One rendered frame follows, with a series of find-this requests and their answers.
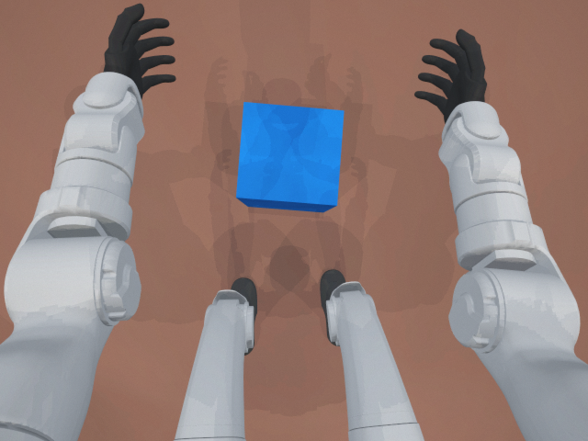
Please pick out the robot left hand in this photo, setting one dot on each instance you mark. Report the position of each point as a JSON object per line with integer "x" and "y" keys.
{"x": 124, "y": 49}

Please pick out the right robot forearm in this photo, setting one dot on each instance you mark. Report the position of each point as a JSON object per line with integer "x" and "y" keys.
{"x": 495, "y": 228}

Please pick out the robot right shin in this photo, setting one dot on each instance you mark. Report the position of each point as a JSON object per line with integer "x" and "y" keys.
{"x": 351, "y": 286}

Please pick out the robot right thigh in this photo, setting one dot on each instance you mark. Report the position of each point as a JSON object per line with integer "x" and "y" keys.
{"x": 378, "y": 407}

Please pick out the left robot forearm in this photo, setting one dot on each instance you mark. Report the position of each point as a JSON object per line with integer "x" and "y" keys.
{"x": 93, "y": 174}

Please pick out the robot right hand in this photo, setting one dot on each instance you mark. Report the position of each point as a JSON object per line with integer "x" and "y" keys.
{"x": 467, "y": 75}

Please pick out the carton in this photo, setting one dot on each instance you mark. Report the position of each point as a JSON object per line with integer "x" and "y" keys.
{"x": 290, "y": 157}

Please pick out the robot right upper arm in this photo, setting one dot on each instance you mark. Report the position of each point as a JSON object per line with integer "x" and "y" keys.
{"x": 523, "y": 326}

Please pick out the robot left upper arm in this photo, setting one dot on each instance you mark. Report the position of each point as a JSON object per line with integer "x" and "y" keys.
{"x": 64, "y": 295}

